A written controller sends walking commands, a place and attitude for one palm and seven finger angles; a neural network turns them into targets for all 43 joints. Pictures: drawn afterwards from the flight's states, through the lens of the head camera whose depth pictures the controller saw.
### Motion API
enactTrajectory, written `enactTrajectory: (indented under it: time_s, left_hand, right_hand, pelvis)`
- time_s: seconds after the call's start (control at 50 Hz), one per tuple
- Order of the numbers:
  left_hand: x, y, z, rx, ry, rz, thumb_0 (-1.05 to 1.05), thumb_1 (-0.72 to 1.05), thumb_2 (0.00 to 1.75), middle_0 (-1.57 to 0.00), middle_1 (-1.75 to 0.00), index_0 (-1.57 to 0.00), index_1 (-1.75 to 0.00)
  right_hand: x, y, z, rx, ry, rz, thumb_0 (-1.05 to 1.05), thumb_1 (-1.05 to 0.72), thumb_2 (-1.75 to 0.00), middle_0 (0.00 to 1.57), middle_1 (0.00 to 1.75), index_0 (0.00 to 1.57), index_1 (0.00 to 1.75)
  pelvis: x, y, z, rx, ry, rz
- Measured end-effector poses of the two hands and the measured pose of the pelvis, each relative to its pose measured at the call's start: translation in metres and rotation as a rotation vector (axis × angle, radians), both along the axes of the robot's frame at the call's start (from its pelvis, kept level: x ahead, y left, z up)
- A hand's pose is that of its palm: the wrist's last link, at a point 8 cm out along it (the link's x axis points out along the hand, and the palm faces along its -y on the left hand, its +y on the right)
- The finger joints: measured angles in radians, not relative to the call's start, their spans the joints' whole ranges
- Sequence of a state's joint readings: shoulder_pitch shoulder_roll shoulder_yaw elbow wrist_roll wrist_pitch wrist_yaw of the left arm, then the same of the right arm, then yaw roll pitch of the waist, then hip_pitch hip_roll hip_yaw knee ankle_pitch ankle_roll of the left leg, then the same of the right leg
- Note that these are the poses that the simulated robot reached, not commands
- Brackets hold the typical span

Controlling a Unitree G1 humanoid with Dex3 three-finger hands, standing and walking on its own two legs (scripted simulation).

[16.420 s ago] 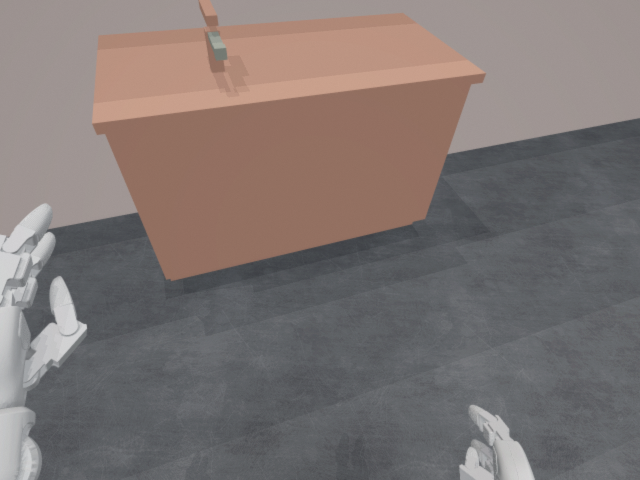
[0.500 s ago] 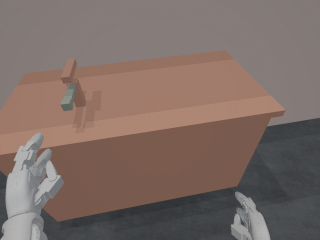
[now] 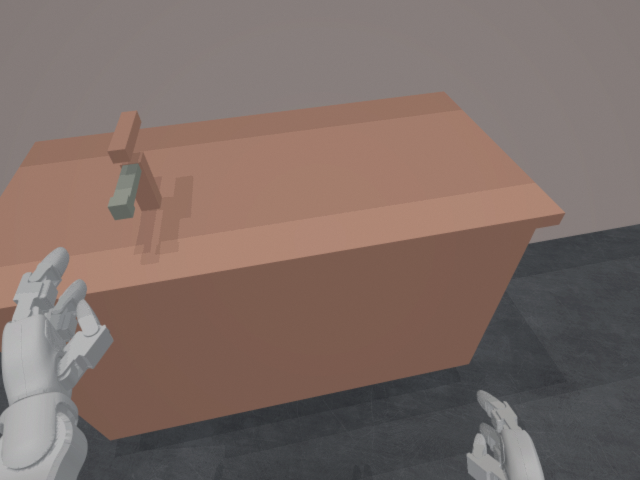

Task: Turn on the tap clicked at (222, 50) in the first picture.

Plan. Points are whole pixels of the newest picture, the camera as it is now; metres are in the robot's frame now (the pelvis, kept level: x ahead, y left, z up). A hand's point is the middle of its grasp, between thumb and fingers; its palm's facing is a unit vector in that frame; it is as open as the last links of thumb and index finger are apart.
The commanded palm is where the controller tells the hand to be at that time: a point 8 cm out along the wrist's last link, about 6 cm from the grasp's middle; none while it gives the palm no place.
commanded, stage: reach beside the lever's end, fingers flat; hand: left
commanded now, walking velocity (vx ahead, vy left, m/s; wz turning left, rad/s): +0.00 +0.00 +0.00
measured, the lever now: (121, 207) +0.46 +0.38 +0.09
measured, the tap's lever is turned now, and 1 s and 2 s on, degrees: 0 0 0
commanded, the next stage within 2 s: push the lever round in 1.88 s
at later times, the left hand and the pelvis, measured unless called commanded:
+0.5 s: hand (98, 285) +0.28 +0.31 +0.12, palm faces +0.54 -0.84 -0.08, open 7.5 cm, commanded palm +0.24 +0.35 +0.12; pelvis +0.00 +0.02 +0.00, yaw -1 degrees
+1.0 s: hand (102, 249) +0.36 +0.35 +0.10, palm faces +0.56 -0.83 -0.08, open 7.6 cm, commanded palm +0.31 +0.39 +0.10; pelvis +0.01 +0.03 +0.00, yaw -2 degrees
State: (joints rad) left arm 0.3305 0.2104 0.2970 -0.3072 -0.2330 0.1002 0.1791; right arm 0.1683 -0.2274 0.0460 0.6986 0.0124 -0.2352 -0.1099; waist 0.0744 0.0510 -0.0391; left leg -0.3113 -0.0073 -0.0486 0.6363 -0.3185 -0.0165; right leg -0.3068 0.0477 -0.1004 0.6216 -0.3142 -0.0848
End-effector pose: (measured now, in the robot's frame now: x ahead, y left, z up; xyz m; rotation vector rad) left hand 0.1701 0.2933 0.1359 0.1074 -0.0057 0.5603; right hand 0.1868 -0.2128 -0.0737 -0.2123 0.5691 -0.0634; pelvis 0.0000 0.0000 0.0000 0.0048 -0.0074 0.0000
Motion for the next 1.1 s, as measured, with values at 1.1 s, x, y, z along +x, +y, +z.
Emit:
enactTrajectory:
  time_s: [1.1]
  left_hand:
    - [0.145, 0.105, -0.031, -0.041, 0.029, 0.048, 0.01, 0.90, 0.90, -0.17, -0.20, -0.17, -0.19]
  right_hand:
    - [-0.082, -0.016, -0.029, -0.088, 0.320, -0.201, 0.01, -0.90, -0.90, 0.20, 0.30, 0.20, 0.30]
  pelvis:
    - [0.005, 0.031, -0.004, -0.020, 0.124, -0.034]
